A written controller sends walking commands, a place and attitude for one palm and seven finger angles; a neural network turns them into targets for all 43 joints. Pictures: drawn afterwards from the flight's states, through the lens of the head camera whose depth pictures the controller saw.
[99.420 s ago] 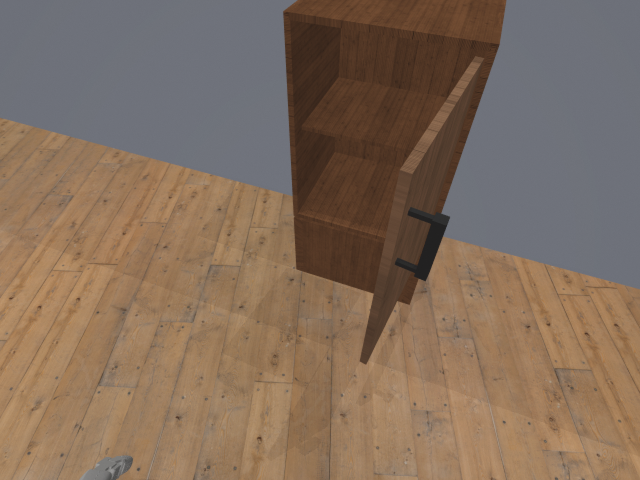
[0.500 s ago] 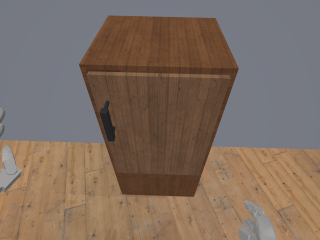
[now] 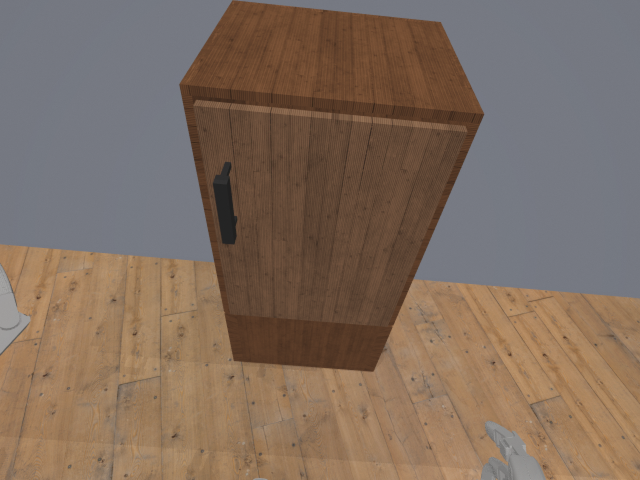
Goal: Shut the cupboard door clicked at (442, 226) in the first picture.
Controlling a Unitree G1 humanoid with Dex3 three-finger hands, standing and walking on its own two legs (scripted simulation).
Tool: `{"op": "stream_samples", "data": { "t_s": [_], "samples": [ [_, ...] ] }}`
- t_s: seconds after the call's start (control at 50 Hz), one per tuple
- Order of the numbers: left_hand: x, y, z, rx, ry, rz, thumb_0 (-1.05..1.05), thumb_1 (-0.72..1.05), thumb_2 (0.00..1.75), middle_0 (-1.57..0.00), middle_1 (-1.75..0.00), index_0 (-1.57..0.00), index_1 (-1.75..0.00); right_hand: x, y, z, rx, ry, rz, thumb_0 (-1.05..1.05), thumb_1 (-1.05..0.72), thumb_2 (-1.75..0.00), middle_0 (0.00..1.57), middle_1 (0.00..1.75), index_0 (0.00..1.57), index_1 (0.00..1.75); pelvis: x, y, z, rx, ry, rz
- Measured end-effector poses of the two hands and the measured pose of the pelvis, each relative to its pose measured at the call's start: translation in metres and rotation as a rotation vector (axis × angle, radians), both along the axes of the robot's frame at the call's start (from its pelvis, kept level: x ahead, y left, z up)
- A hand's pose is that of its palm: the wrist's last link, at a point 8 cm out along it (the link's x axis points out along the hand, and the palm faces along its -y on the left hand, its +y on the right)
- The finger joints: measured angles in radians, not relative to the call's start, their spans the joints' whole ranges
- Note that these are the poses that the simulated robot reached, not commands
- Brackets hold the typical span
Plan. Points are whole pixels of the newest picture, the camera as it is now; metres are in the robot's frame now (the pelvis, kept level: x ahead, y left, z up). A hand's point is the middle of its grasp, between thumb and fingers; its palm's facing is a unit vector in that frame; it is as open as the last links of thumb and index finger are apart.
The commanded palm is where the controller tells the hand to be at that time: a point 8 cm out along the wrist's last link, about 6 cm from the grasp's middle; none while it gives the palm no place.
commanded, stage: step back with the hand held close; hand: left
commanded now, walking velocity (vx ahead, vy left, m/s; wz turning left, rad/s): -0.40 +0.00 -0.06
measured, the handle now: (228, 203) +0.56 +0.18 +0.00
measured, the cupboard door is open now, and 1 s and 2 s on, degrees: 0 0 0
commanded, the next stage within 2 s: stop stepping back and stand still in 0.54 s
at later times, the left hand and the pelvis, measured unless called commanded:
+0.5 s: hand out of the picture +0.13 +0.30 +0.18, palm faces +0.49 -0.76 -0.43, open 7.4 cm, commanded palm +0.08 +0.31 +0.19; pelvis -0.06 +0.01 +0.01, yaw +0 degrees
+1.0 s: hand out of the picture +0.04 +0.25 +0.19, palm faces +0.49 -0.78 -0.38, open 7.4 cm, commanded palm -0.01 +0.28 +0.19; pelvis -0.16 -0.02 +0.01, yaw -2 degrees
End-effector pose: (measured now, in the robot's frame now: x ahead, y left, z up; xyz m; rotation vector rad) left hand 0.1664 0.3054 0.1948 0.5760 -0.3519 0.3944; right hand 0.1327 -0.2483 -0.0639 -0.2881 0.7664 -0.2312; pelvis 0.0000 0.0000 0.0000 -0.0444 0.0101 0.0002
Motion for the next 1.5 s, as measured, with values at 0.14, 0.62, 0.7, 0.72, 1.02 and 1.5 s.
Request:
{"op": "stream_samples", "data": {
  "t_s": [0.14,0.62,0.7,0.72,1.02,1.5],
  "samples": [
    [-0.02,-0.01,-0.004,0.02,0.014,-0.011,0.01,0.89,0.9,-0.21,-0.3,-0.21,-0.3,-0.002,0.0,-0.004,0.021,-0.031,0.033,0.01,-0.91,-0.9,0.2,0.3,0.2,0.3,-0.019,-0.008,-0.006,-0.001,-0.011,-0.012],
    [-0.084,-0.01,0.0,-0.105,0.003,-0.05,0.01,0.89,0.9,-0.2,-0.3,-0.2,-0.3,-0.063,0.035,0.012,0.053,-0.031,0.106,0.01,-0.9,-0.9,0.2,0.3,0.2,0.3,-0.093,-0.002,0.012,-0.02,0.08,-0.052],
    [-0.092,-0.043,0.004,-0.038,0.006,-0.162,0.01,0.89,0.9,-0.2,-0.3,-0.2,-0.3,-0.083,0.021,0.007,0.078,-0.075,0.104,0.01,-0.9,-0.9,0.2,0.3,0.21,0.3,-0.131,-0.017,0.004,0.003,0.089,-0.079],
    [-0.097,-0.05,0.005,-0.011,0.021,-0.185,0.01,0.89,0.9,-0.2,-0.3,-0.2,-0.3,-0.091,0.015,0.005,0.087,-0.084,0.092,0.01,-0.9,-0.9,0.2,0.3,0.21,0.3,-0.14,-0.02,0.003,-0.004,0.085,-0.082],
    [-0.171,-0.018,-0.001,-0.127,-0.006,0.061,0.0,0.89,0.9,-0.21,-0.3,-0.21,-0.3,-0.222,-0.057,-0.015,-0.004,0.085,-0.123,0.02,-0.91,-0.9,0.2,0.3,0.2,0.3,-0.163,-0.018,0.006,0.046,-0.005,-0.033],
    [-0.18,-0.011,-0.019,-0.114,0.072,0.076,0.0,0.89,0.9,-0.21,-0.3,-0.21,-0.3,-0.184,-0.014,-0.017,0.068,0.017,0.028,0.01,-0.91,-0.9,0.2,0.3,0.2,0.3,-0.17,-0.011,0.003,0.036,-0.024,-0.034]
  ]
}}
